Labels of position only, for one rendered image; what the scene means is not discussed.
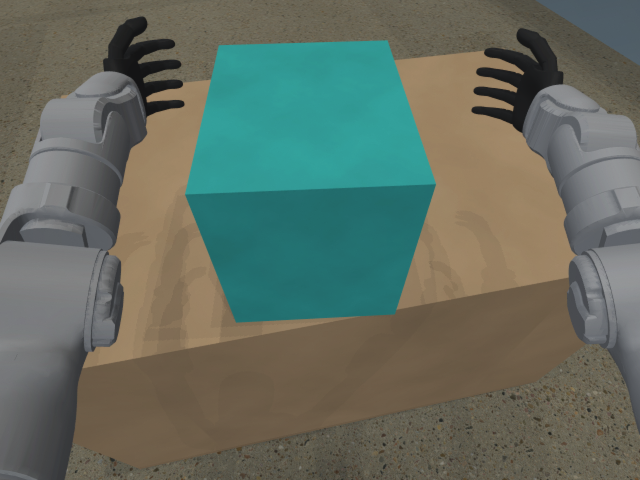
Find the left robot forearm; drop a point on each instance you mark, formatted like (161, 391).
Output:
(76, 168)

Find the robot right hand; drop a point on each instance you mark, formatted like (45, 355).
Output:
(536, 77)

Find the right robot forearm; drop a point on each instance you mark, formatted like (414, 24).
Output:
(594, 159)

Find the robot left hand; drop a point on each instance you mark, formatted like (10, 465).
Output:
(123, 58)

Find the pedestal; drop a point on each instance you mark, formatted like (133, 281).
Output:
(483, 307)

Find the carton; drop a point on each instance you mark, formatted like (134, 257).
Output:
(309, 183)

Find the robot left upper arm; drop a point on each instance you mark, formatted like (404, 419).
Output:
(57, 303)

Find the robot right upper arm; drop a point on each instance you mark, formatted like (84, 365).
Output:
(603, 302)

